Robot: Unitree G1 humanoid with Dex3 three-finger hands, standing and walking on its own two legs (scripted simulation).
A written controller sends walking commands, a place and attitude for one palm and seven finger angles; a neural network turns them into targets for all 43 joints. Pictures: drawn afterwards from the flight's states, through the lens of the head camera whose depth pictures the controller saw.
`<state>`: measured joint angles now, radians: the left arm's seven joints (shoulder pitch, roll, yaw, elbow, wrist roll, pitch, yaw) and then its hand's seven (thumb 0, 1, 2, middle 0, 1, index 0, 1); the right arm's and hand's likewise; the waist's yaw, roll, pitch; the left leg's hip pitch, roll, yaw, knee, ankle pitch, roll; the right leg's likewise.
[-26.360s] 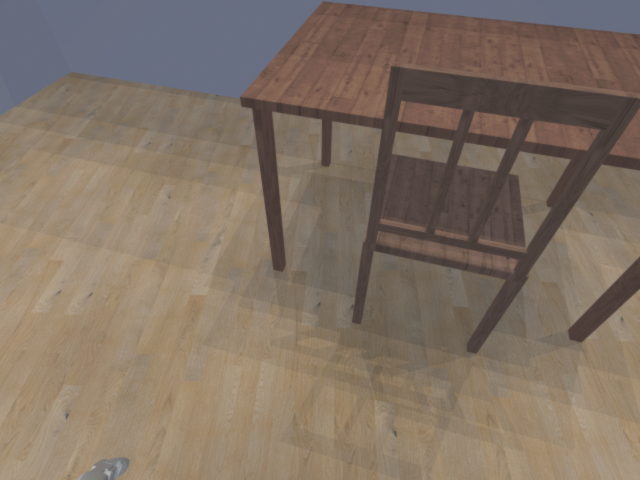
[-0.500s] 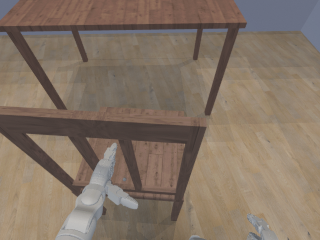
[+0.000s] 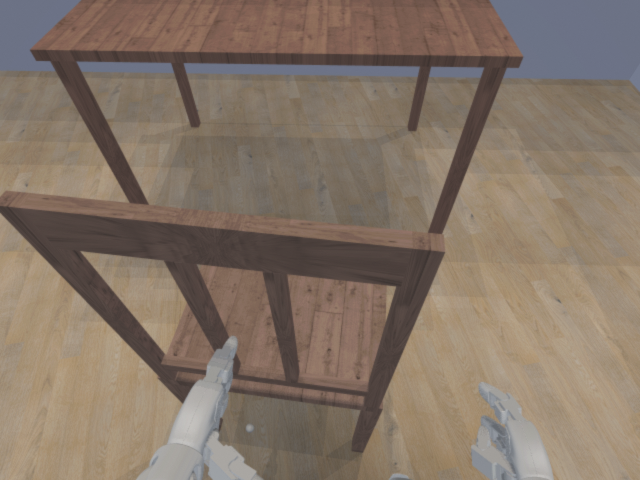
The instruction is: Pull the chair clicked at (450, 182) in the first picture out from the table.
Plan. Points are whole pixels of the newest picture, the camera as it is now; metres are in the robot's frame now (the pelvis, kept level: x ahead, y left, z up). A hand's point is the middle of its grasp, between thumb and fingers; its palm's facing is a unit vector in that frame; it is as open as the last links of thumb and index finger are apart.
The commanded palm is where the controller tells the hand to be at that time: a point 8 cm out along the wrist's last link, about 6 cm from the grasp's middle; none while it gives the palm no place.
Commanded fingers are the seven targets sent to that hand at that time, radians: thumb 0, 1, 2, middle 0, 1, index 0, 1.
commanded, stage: draw the fingers out of the gap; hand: left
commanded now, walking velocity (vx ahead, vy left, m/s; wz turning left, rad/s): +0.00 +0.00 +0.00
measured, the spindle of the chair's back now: (212, 325) +0.33 +0.16 -0.03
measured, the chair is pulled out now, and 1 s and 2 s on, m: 0.58 0.58 0.58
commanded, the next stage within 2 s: draw the hand back to the body in 0.10 s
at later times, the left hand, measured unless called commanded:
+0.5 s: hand (203, 419) +0.19 +0.13 +0.06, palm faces +0.06 -1.00 -0.03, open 17.5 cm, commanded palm +0.14 +0.18 +0.06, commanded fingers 0.00 -0.55 0.20 0.00 0.00 0.00 0.00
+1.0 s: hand (106, 419) +0.17 +0.20 +0.11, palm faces +0.25 -0.90 -0.36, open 15.2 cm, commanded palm +0.14 +0.24 +0.15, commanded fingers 0.00 0.17 0.55 -0.10 -0.15 -0.10 -0.15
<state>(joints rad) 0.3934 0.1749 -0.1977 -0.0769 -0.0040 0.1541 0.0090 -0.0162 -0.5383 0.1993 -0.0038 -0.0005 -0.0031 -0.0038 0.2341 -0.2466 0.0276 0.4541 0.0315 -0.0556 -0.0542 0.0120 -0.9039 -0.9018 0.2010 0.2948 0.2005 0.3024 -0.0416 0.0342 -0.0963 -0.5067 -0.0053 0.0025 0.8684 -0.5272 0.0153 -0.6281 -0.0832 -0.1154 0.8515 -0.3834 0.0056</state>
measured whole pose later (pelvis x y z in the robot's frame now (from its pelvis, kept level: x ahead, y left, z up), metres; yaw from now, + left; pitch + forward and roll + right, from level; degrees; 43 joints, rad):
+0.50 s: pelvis -0.02 +0.00 -0.03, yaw +0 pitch +13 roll -1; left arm 0.56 0.14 -0.08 -0.34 -0.10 -0.33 0.04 -0.02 -0.54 0.20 0.00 0.00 0.00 0.00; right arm 0.23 -0.21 0.00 0.49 0.03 -0.11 -0.01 0.01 -0.90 -0.90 0.20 0.29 0.20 0.30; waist 0.00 0.03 -0.12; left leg -0.71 0.00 0.00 1.08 -0.60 0.01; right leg -0.82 -0.08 -0.11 1.03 -0.43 0.00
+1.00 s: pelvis +0.01 -0.01 +0.02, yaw +1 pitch +2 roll -1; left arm 0.67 0.30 0.08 -0.45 -0.07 0.00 0.16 -0.01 -0.16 0.38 -0.06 -0.08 -0.06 -0.08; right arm 0.24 -0.24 0.00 0.53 0.04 -0.08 -0.11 0.01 -0.90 -0.90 0.20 0.29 0.20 0.30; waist 0.03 0.08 -0.05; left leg -0.28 0.01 -0.02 0.70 -0.47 0.00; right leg -0.39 -0.06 -0.14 0.69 -0.33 0.00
